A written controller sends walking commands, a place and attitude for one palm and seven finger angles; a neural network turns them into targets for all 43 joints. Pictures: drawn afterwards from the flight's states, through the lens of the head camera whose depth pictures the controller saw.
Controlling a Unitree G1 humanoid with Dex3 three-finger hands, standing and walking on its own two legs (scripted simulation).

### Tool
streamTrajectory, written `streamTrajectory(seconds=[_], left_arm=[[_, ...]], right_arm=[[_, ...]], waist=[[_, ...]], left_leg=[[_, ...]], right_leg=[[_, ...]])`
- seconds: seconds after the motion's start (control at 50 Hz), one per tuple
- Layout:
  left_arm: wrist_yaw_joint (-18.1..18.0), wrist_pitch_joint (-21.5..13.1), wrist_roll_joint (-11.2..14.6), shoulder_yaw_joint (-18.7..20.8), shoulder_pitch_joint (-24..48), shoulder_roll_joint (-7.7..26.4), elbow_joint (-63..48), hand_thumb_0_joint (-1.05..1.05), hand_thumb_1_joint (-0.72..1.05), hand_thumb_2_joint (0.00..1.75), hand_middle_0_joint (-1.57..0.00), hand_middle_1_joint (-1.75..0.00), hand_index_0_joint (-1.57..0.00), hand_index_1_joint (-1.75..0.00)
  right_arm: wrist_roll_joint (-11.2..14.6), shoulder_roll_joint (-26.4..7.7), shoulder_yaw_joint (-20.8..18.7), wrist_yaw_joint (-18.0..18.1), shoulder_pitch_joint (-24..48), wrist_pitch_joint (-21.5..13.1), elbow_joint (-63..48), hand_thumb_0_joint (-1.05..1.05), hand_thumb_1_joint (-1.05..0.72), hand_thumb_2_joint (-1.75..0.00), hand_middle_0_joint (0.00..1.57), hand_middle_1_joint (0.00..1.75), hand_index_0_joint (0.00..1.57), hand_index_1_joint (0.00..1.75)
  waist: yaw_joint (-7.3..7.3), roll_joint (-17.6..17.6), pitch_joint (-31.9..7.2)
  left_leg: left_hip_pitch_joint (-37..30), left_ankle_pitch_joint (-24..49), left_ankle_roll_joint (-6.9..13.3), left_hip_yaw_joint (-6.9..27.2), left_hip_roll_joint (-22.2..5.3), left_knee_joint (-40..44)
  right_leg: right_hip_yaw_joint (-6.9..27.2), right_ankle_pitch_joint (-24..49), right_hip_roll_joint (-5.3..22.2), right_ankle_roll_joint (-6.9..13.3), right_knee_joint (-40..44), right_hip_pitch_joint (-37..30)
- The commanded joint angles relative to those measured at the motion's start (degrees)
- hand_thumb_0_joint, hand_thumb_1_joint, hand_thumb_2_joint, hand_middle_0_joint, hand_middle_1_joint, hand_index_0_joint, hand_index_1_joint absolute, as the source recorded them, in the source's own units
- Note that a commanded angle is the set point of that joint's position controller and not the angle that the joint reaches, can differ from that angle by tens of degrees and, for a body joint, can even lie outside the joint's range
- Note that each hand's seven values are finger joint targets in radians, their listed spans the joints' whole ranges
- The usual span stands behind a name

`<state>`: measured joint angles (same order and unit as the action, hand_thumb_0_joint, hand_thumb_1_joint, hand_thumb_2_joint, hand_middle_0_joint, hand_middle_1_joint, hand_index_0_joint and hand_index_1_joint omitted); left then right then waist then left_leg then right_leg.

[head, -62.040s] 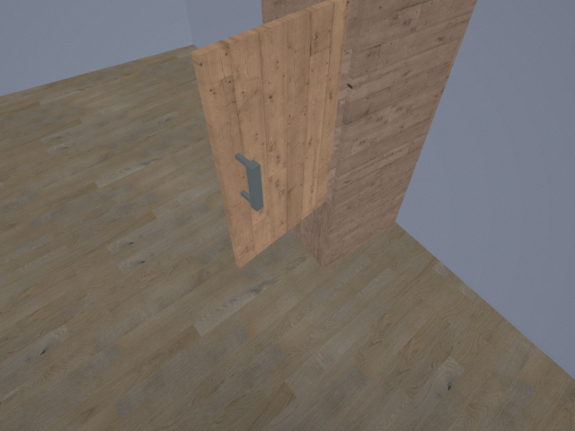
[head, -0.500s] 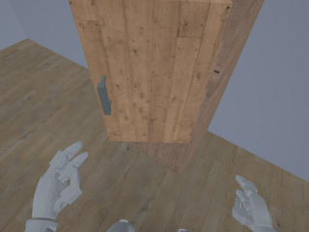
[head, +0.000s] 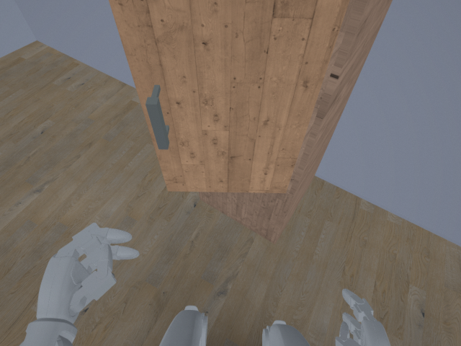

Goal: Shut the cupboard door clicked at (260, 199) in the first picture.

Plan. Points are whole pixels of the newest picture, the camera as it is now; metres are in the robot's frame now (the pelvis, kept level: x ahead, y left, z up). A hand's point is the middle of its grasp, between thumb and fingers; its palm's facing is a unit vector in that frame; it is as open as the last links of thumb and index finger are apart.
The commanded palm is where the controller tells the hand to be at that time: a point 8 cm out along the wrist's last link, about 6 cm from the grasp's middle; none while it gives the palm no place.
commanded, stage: raise the hand and make a fist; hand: left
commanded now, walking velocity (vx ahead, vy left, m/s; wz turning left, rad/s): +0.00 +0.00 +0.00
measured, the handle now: (160, 118) +0.52 +0.18 +0.07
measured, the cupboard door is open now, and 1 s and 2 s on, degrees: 33 33 33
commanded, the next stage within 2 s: bring the fist close to the handle in 1.12 s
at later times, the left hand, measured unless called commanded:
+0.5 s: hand (98, 268) +0.22 +0.21 +0.07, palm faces +0.05 -1.00 -0.04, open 3.1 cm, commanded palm +0.20 +0.26 +0.07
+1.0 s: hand (109, 256) +0.24 +0.19 +0.07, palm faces +0.04 -1.00 -0.04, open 3.1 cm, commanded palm +0.21 +0.25 +0.07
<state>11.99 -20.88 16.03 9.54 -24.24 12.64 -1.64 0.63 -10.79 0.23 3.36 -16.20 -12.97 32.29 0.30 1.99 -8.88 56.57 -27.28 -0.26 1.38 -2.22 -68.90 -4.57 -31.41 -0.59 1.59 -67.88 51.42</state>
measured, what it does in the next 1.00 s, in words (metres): stands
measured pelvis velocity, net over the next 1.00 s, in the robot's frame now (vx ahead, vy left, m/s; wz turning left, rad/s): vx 0.02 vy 0.00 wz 0.01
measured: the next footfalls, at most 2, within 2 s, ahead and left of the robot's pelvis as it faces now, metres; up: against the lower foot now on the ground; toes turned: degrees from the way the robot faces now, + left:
none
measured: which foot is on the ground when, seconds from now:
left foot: down 0.00-1.00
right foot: down 0.00-1.00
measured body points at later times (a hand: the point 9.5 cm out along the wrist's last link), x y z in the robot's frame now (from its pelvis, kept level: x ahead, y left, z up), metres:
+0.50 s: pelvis +0.01 +0.02 +0.01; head +0.06 +0.03 +0.46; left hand +0.21 +0.26 +0.07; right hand +0.22 -0.19 -0.05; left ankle +0.06 +0.12 -0.64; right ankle +0.02 -0.11 -0.64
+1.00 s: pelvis +0.02 +0.00 +0.01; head +0.07 +0.01 +0.46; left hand +0.23 +0.25 +0.08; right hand +0.19 -0.23 -0.06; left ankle +0.06 +0.12 -0.64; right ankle +0.02 -0.11 -0.64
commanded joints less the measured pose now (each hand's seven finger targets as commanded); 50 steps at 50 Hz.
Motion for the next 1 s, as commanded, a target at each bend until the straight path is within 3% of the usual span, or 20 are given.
streamTrajectory(seconds=[0.0, 0.08, 0.1, 0.14, 0.18, 0.24, 0.34, 0.4, 0.44, 0.56, 0.7, 0.74, 0.82, 0.98], left_arm=[[-1.1, -8.05, 0.21, 1.87, -0.7, 4.81, -11.48, 0.0, 0.9, 0.9, -0.93, -1.1, -0.93, -1.1], [-0.51, -8.57, -0.05, 1.04, -0.64, 5.2, -12.39, 0.0, 0.9, 0.9, -1.01, -1.18, -1.01, -1.18], [-0.58, -8.67, -0.09, 0.75, -0.47, 5.1, -14.06, 0.0, 0.9, 0.9, -1.02, -1.2, -1.02, -1.2], [-1.31, -7.93, -0.51, 1.88, -0.18, 6.6, -14.64, 0.0, 0.9, 0.9, -1.06, -1.24, -1.06, -1.24], [-1.81, -7.67, -0.64, 1.11, -0.51, 5.42, -15.68, 0.0, 0.9, 0.9, -1.1, -1.28, -1.1, -1.28], [-2.53, -7.05, -1.04, 1.52, 0.06, 6.22, -16.51, 0.0, 0.9, 0.9, -1.15, -1.34, -1.15, -1.34], [-2.12, -4.84, -1.72, 0.26, 1.09, 5.63, -14.99, 0.0, 0.9, 0.9, -1.24, -1.44, -1.24, -1.44], [-1.5, -4.17, -1.36, 0.2, 2.46, 5.59, -15.23, 0.0, 0.9, 0.9, -1.3, -1.5, -1.3, -1.5], [-1.29, -3.99, -1.23, 1.43, 2.89, 6.98, -15.55, 0.0, 0.9, 0.9, -1.3, -1.5, -1.3, -1.5], [-0.37, -3.4, -0.37, 1.87, 4.19, 6.57, -13.99, 0.0, 0.9, 0.9, -1.3, -1.5, -1.3, -1.5], [0.1, -3.27, 0.41, 2.7, 5.63, 7.57, -13.97, 0.0, 0.9, 0.9, -1.3, -1.5, -1.3, -1.5], [0.01, -3.06, 0.51, 3.44, 4.4, 7.96, -12.51, 0.0, 0.9, 0.9, -1.3, -1.5, -1.3, -1.5], [0.19, -3.66, 1.08, 3.15, 3.97, 7.06, -11.21, 0.0, 0.9, 0.9, -1.3, -1.5, -1.3, -1.5], [-0.26, -5.41, 0.5, 2.8, 5.14, 7.22, -11.83, 0.0, 0.9, 0.9, -1.3, -1.5, -1.3, -1.5]], right_arm=[[-0.13, -8.67, -3.3, 0.32, 6.22, -4.1, -10.09, 0.0, -0.9, -0.9, 0.2, 0.3, 0.2, 0.3], [-0.03, -9.6, -3.43, 0.34, 5.38, -3.76, -10.65, 0.0, -0.9, -0.9, 0.2, 0.3, 0.2, 0.3], [-0.05, -9.73, -3.45, 0.33, 5.3, -3.71, -10.89, 0.0, -0.9, -0.9, 0.2, 0.3, 0.2, 0.3], [-0.13, -9.79, -3.39, 0.36, 4.95, -3.02, -11.0, 0.0, -0.9, -0.9, 0.2, 0.3, 0.2, 0.3], [-0.13, -9.67, -3.32, 0.26, 5.06, -2.48, -11.51, 0.0, -0.9, -0.9, 0.2, 0.3, 0.2, 0.3], [-0.26, -9.74, -3.1, 0.19, 4.64, -1.63, -11.9, 0.0, -0.9, -0.9, 0.2, 0.3, 0.2, 0.3], [-0.24, -9.89, -2.46, -0.02, 4.21, -0.24, -12.88, 0.0, -0.9, -0.9, 0.2, 0.3, 0.2, 0.3], [-0.18, -9.94, -2.28, 0.04, 4.32, 0.04, -13.47, 0.0, -0.9, -0.9, 0.2, 0.3, 0.2, 0.3], [-0.29, -9.94, -2.03, 0.07, 4.24, 0.16, -13.54, 0.0, -0.9, -0.9, 0.2, 0.3, 0.2, 0.3], [-0.22, -9.89, -1.81, 0.1, 3.99, 0.42, -13.47, 0.0, -0.9, -0.9, 0.2, 0.3, 0.2, 0.3], [0.07, -9.98, -1.86, 0.21, 3.8, 0.11, -12.94, 0.0, -0.9, -0.9, 0.2, 0.3, 0.2, 0.3], [0.05, -10.08, -1.89, 0.25, 3.86, 0.18, -12.78, 0.0, -0.9, -0.9, 0.2, 0.3, 0.2, 0.3], [0.09, -9.94, -2.18, 0.11, 3.87, 0.17, -12.62, 0.0, -0.9, -0.9, 0.2, 0.3, 0.2, 0.3], [0.14, -9.9, -2.35, -0.09, 4.04, 0.36, -12.53, 0.0, -0.9, -0.9, 0.2, 0.3, 0.2, 0.3]], waist=[[-0.99, -0.33, -9.43], [-0.91, 0.02, -10.17], [-0.95, 1.93, -11.32], [-1.07, 1.89, -11.4], [-1.1, 2.36, -11.65], [-1.02, 3.49, -11.24], [-0.2, 3.2, -8.94], [0.1, 2.1, -9.54], [-0.57, 4.24, -10.0], [-0.17, 1.57, -10.02], [-0.29, 2.47, -10.17], [-0.85, 1.56, -9.88], [-0.57, -0.62, -9.79], [-0.56, 0.93, -9.7]], left_leg=[[-9.98, 6.16, 1.65, 1.61, 1.83, 10.16], [-11.66, 5.26, 1.64, 2.15, 1.82, 11.65], [-12.87, 5.81, 1.59, 2.22, 1.82, 11.86], [-13.38, 6.24, 1.6, 2.65, 1.76, 12.46], [-14.64, 6.62, 1.33, 2.83, 1.65, 13.14], [-15.67, 7.38, 1.15, 3.36, 1.55, 13.73], [-15.78, 5.85, 1.04, 3.86, 1.48, 14.68], [-16.34, 5.66, 1.02, 3.55, 1.55, 14.59], [-16.55, 7.04, 1.04, 3.38, 1.76, 14.47], [-16.07, 8.06, 1.21, 2.69, 1.95, 13.94], [-16.62, 9.2, 1.29, 1.99, 2.16, 14.18], [-15.64, 9.34, 1.4, 1.88, 2.29, 14.08], [-14.5, 9.54, 1.48, 1.09, 2.45, 13.2], [-14.33, 9.01, 1.6, 0.62, 2.48, 12.79]], right_leg=[[2.89, 3.82, -0.26, -0.3, 12.03, -3.69], [1.53, 4.25, -0.6, 0.04, 11.38, -3.48], [1.18, 5.28, -0.66, 0.13, 10.84, -3.41], [0.71, 6.3, -1.01, 0.28, 10.62, -4.11], [0.16, 7.0, -1.05, 0.26, 10.51, -4.18], [-0.17, 8.22, -1.38, 0.47, 10.33, -4.45], [-0.55, 7.94, -1.62, 0.4, 11.27, -4.42], [-0.45, 8.01, -1.53, 0.19, 12.02, -4.88], [-0.11, 8.96, -1.66, 0.48, 11.93, -5.89], [0.19, 9.9, -1.54, 0.19, 13.02, -7.21], [1.02, 10.88, -1.31, 0.06, 14.22, -8.87], [1.29, 10.69, -1.4, 0.19, 14.33, -9.63], [2.45, 10.91, -0.9, -0.28, 15.07, -10.19], [3.13, 10.09, -0.72, -0.26, 14.95, -9.53]])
